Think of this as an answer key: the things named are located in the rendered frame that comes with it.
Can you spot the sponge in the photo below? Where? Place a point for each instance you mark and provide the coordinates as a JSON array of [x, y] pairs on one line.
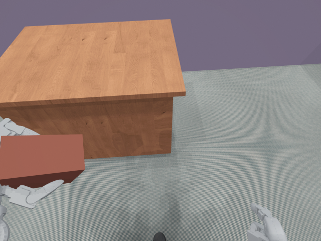
[[37, 160]]

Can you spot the table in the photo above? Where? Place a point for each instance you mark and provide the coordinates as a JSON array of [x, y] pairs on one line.
[[112, 82]]

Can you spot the left robot forearm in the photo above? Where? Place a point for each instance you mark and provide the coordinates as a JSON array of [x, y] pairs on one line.
[[4, 228]]

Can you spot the left robot hand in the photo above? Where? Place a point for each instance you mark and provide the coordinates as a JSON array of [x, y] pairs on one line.
[[23, 196]]

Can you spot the right robot hand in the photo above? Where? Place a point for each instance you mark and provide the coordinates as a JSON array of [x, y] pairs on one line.
[[272, 229]]

